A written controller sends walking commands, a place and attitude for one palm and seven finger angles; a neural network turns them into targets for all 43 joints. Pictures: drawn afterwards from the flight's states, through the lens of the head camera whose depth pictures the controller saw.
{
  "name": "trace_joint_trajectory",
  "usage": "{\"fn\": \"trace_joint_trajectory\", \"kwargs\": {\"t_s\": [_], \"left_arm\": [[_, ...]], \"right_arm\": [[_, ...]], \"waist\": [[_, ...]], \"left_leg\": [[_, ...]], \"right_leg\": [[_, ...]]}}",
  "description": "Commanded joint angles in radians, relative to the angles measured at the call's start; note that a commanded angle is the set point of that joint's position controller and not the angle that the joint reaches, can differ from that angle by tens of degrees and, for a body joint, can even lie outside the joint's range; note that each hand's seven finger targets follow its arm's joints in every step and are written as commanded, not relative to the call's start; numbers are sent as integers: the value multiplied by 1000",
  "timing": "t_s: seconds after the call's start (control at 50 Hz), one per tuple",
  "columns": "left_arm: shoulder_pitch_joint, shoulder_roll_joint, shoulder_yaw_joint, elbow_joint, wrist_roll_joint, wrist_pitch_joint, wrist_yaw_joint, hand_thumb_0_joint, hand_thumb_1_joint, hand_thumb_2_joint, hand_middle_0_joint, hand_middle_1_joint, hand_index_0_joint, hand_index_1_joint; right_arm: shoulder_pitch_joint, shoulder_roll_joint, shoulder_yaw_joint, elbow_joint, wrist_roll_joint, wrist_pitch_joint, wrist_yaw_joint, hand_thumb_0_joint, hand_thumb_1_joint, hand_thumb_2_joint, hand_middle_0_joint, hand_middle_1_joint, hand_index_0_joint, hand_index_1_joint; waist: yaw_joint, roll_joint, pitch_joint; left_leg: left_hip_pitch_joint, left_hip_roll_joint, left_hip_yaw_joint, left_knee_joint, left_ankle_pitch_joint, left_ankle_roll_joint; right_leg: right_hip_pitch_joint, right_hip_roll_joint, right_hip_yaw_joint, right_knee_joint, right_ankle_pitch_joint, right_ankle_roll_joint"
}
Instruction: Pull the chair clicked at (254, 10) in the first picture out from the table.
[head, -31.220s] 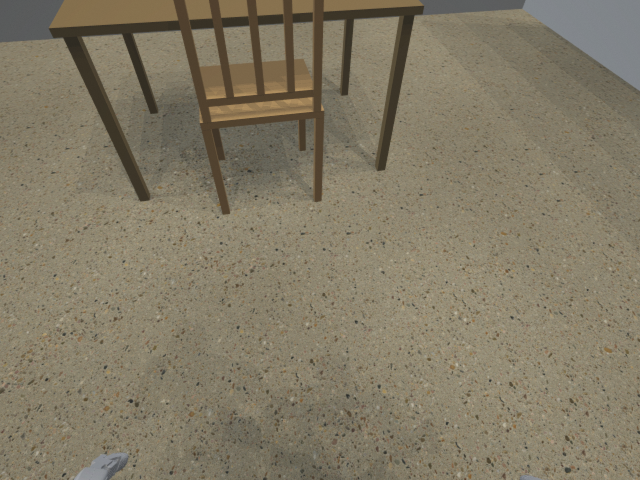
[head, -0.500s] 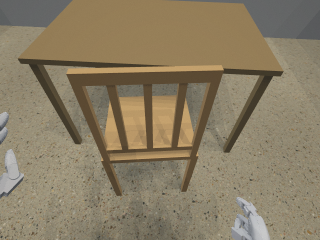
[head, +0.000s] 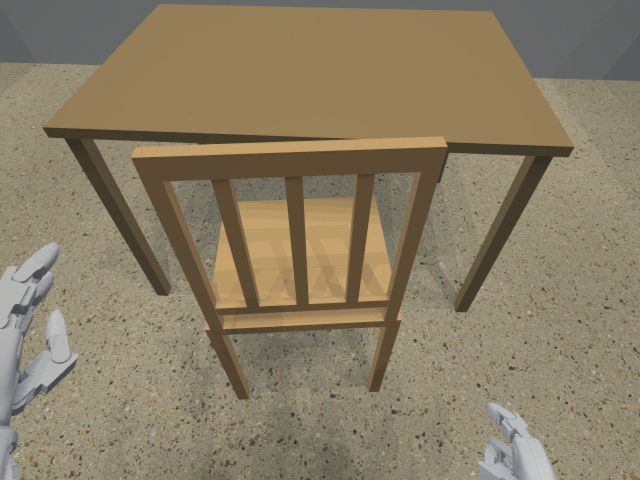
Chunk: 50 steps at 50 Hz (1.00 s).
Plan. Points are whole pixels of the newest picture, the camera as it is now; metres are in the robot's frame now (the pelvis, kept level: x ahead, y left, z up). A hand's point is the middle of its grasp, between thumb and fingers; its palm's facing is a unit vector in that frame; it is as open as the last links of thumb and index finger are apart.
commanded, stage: let the arm hang, fingers relaxed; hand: left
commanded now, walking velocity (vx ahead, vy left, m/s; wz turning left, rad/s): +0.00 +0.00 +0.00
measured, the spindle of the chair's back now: (298, 248) +0.49 +0.07 -0.05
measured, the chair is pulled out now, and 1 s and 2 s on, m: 0.18 0.18 0.18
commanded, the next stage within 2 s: look to check the result in 1.06 s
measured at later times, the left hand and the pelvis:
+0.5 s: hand out of the picture -0.04 +0.21 -0.17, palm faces +0.00 -0.97 -0.23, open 7.2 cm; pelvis -0.02 +0.02 +0.00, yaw +0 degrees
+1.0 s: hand out of the picture -0.01 +0.18 -0.17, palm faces -0.01 -0.98 -0.18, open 7.3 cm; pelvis +0.00 +0.02 +0.00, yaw -1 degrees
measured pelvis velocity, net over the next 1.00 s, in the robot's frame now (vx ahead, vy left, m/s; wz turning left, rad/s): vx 0.00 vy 0.02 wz -0.02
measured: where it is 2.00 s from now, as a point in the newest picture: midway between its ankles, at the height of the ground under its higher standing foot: outside the picture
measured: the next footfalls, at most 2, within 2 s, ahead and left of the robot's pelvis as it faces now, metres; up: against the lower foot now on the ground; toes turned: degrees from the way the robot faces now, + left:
none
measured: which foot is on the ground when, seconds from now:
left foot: down 0.00-1.00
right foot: down 0.00-1.00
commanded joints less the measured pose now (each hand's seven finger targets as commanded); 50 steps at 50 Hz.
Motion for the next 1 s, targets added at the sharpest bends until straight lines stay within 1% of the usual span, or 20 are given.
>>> {"fn": "trace_joint_trajectory", "kwargs": {"t_s": [0.0,0.02,0.06,0.08,0.1,0.14,0.16,0.2,0.22,0.28,0.34,0.36,0.52,0.58,0.64,0.68,0.74,0.9,0.92,0.98], "left_arm": [[-36,-101,-226,537,43,163,-92,0,900,900,-200,-300,-200,-300],[-76,-91,-234,581,44,163,-91,0,900,900,-200,-300,-200,-300],[-147,-74,-250,682,44,165,-87,0,900,900,-200,-300,-200,-300],[-180,-66,-257,737,40,168,-84,0,900,900,-200,-300,-200,-300],[-205,-62,-264,798,35,171,-81,0,900,900,-200,-300,-200,-300],[-224,-58,-278,912,27,175,-75,0,900,900,-200,-300,-200,-300],[-232,-50,-285,962,24,179,-73,0,900,900,-200,-300,-200,-300],[-218,-56,-294,1071,19,178,-72,0,900,900,-200,-300,-200,-300],[-203,-62,-298,1116,17,176,-72,0,900,900,-200,-300,-200,-300],[-187,-98,-294,1207,19,177,-71,0,900,900,-200,-300,-200,-300],[-191,-114,-310,1274,17,174,-74,0,900,900,-200,-300,-200,-300],[-196,-112,-313,1288,16,176,-73,0,900,900,-200,-300,-200,-300],[-169,-146,-333,1391,16,175,-63,0,900,900,-200,-300,-200,-300],[-165,-148,-334,1410,17,178,-61,0,900,900,-200,-300,-200,-300],[-156,-157,-335,1425,17,176,-58,0,900,900,-200,-300,-200,-300],[-162,-160,-336,1429,18,177,-57,0,900,900,-200,-300,-200,-300],[-156,-171,-335,1437,17,175,-54,0,900,900,-200,-300,-200,-300],[-151,-188,-331,1445,17,173,-52,0,900,900,-200,-300,-200,-300],[-146,-190,-330,1447,16,173,-52,0,900,900,-200,-300,-200,-300],[-147,-194,-331,1447,17,174,-52,0,900,900,-200,-300,-200,-300]], "right_arm": [[46,-115,-35,42,-27,35,40,0,-900,-900,200,300,200,300],[33,-112,-30,38,-35,45,42,0,-900,-900,200,300,200,300],[15,-112,-29,45,-45,60,41,0,-900,-900,200,300,200,300],[9,-116,-26,54,-48,70,38,0,-900,-900,200,300,200,300],[3,-120,-23,73,-49,76,34,0,-900,-900,200,300,200,300],[0,-119,-13,114,-49,82,27,0,-900,-900,200,300,200,300],[-2,-121,-8,133,-46,85,24,0,-900,-900,200,300,200,300],[10,-105,0,188,-42,85,18,0,-900,-900,200,300,200,300],[21,-95,3,211,-38,85,14,0,-900,-900,200,300,200,300],[66,-69,-2,259,-37,94,6,0,-900,-900,200,300,200,300],[101,-66,-4,301,-35,96,2,0,-900,-900,200,300,200,300],[109,-64,-6,308,-31,100,1,0,-900,-900,200,300,200,300],[165,-56,-5,388,-31,97,-4,0,-900,-900,200,300,200,300],[168,-48,-3,411,-32,97,-5,0,-900,-900,200,300,200,300],[179,-39,-2,430,-31,94,-6,0,-900,-900,200,300,200,300],[179,-32,0,438,-31,96,-6,0,-900,-900,200,300,200,300],[186,-19,1,453,-31,91,-8,0,-900,-900,200,300,200,300],[200,3,1,474,-32,88,-12,0,-900,-900,200,300,200,300],[202,1,1,475,-32,86,-13,0,-900,-900,200,300,200,300],[207,4,0,477,-30,86,-14,0,-900,-900,200,300,200,300]], "waist": [[-29,-102,-121],[-22,-121,-95],[-17,-202,-83],[-15,-213,-61],[-12,-191,-52],[0,-102,-56],[6,-33,-21],[8,84,-19],[8,115,-26],[3,146,-33],[-4,80,-29],[-4,24,2],[-9,-65,28],[-8,-38,53],[-9,-48,44],[-9,-58,78],[-9,-61,73],[-10,-19,87],[-8,-10,72],[-10,-31,84]], "left_leg": [[-22,135,-130,71,189,7],[-62,125,-148,58,152,15],[-63,113,-149,53,197,11],[-68,105,-157,39,216,9],[-51,108,-164,15,250,8],[-15,116,-179,-48,310,11],[-15,119,-178,-77,302,12],[9,117,-174,-111,279,11],[24,114,-167,-119,253,11],[36,118,-171,-155,117,16],[48,124,-183,-180,75,17],[35,128,-186,-190,46,19],[81,133,-174,-204,90,19],[77,133,-169,-217,75,19],[95,132,-159,-211,113,18],[80,128,-156,-214,106,17],[97,127,-150,-206,153,17],[95,124,-138,-204,177,12],[106,125,-136,-202,188,13],[106,126,-134,-198,200,13]], "right_leg": [[-108,-134,69,81,137,-36],[-110,-125,72,82,84,-38],[-88,-135,100,60,147,-50],[-81,-142,110,48,174,-54],[-75,-136,114,46,195,-53],[-35,-112,107,33,193,-34],[-34,-103,101,19,159,-30],[-14,-96,102,-4,119,-28],[-4,-95,104,-24,111,-29],[14,-91,85,-68,65,-34],[13,-87,78,-82,64,-35],[5,-86,69,-94,46,-33],[-26,-96,81,-101,66,-29],[-40,-96,82,-100,48,-27],[-36,-99,84,-97,73,-25],[-48,-96,87,-102,65,-24],[-43,-98,88,-96,90,-23],[-36,-97,91,-95,96,-23],[-30,-99,91,-94,103,-23],[-34,-98,88,-93,110,-22]]}}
